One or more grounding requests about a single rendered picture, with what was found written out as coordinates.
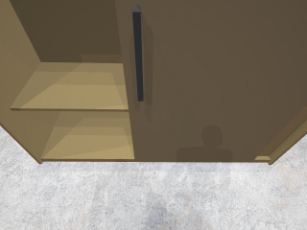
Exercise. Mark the handle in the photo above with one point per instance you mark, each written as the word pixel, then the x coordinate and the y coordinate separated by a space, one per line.
pixel 137 35

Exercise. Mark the wardrobe door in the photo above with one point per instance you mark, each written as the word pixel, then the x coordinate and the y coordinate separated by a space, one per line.
pixel 221 78
pixel 286 132

